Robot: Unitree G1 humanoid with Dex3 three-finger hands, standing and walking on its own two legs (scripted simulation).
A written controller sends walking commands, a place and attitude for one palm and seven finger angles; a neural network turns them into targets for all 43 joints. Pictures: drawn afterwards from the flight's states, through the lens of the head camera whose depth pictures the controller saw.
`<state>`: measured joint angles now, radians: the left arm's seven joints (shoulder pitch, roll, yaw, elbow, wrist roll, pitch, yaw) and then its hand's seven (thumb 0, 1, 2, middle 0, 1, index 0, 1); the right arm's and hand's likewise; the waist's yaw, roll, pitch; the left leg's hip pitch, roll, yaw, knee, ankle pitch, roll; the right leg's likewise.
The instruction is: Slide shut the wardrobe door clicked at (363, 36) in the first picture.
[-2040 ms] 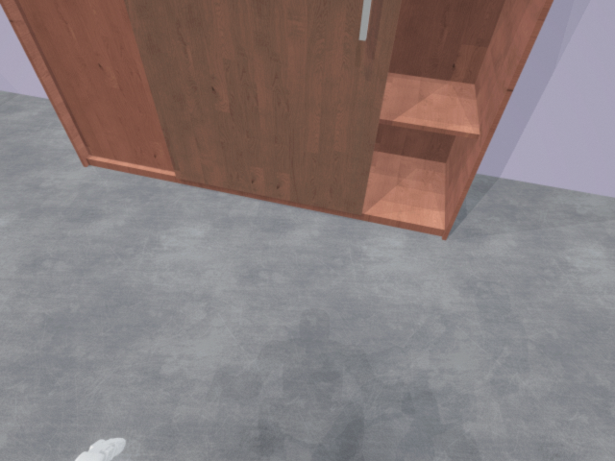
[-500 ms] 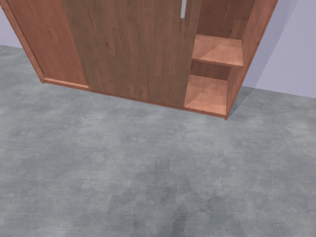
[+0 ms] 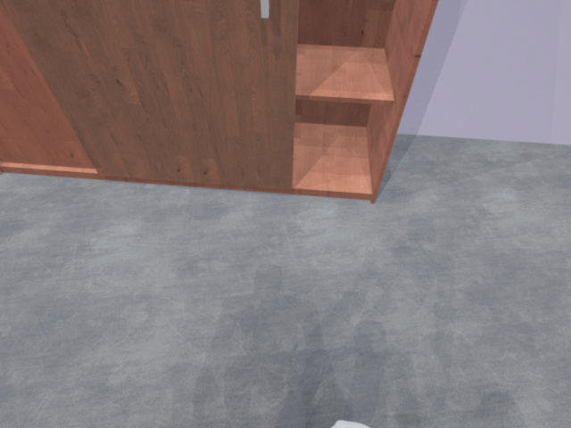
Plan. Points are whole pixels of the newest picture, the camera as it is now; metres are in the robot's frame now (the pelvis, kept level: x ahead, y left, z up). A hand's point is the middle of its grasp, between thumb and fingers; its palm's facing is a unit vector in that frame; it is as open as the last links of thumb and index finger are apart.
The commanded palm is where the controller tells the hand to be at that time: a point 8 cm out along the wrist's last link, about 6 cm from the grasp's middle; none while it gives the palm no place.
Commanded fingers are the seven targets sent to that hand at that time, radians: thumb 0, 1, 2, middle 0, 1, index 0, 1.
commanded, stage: walk to a spot facing it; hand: left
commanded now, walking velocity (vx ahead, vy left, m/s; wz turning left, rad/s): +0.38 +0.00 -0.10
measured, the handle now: out of the picture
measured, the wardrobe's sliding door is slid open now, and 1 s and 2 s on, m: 0.38 0.38 0.38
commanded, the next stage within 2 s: take the last steps up to it in 0.64 s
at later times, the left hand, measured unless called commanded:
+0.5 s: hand (193, 424) +0.16 +0.16 -0.18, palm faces +0.13 -0.99 -0.12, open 7.4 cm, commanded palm none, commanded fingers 0.00 0.90 0.90 -0.20 -0.30 -0.20 -0.30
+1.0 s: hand (201, 256) +0.47 +0.19 -0.15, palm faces -0.10 -0.98 -0.19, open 7.3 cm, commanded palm none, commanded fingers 0.00 0.90 0.90 -0.20 -0.30 -0.20 -0.30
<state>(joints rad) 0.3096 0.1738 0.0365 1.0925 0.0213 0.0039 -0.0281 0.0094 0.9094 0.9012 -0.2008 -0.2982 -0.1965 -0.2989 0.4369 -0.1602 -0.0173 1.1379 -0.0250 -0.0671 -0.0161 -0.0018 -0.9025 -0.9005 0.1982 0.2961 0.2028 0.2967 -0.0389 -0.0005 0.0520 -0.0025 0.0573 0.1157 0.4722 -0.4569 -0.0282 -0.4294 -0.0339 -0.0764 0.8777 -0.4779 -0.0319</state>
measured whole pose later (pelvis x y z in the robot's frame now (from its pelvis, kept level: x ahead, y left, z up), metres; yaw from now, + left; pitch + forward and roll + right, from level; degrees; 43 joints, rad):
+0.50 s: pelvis +0.22 +0.01 +0.00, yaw +2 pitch -1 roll -2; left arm 0.40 0.13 0.03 1.12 0.03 -0.08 0.01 0.00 0.91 0.90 -0.20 -0.30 -0.20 -0.30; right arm 0.12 -0.16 -0.05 1.00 -0.01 -0.04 0.04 0.00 -0.91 -0.90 0.19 0.30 0.20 0.30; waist 0.04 -0.01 0.04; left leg -0.50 0.11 0.12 0.68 -0.18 0.01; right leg 0.04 -0.01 -0.15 0.39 -0.40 0.02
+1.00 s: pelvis +0.38 +0.02 +0.02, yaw -7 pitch -2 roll +1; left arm 0.19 0.17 0.07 1.04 0.03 0.02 -0.01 0.00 0.92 0.90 -0.20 -0.30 -0.19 -0.30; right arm 0.41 -0.11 -0.03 1.13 -0.02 -0.05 -0.01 0.00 -0.91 -0.90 0.20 0.30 0.20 0.30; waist -0.04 -0.02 0.04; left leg -0.05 0.05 0.30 0.39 -0.30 0.02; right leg -0.47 -0.12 -0.09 0.76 -0.22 0.02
